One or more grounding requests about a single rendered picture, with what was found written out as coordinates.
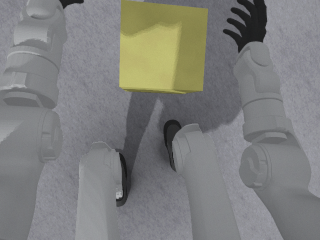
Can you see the right robot shin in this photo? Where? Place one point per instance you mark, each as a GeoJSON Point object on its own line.
{"type": "Point", "coordinates": [195, 127]}

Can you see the robot left upper arm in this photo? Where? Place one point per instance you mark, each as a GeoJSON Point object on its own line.
{"type": "Point", "coordinates": [29, 138]}

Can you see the right robot forearm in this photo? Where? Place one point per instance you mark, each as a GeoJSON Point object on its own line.
{"type": "Point", "coordinates": [265, 120]}

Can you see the carton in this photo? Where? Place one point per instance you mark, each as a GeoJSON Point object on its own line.
{"type": "Point", "coordinates": [162, 47]}

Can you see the right robot thigh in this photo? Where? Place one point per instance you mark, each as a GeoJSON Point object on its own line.
{"type": "Point", "coordinates": [212, 215]}

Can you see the robot right upper arm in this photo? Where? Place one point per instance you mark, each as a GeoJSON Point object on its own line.
{"type": "Point", "coordinates": [280, 175]}

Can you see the right robot hand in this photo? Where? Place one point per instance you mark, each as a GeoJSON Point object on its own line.
{"type": "Point", "coordinates": [255, 29]}

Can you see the left robot forearm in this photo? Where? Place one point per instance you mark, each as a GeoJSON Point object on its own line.
{"type": "Point", "coordinates": [34, 57]}

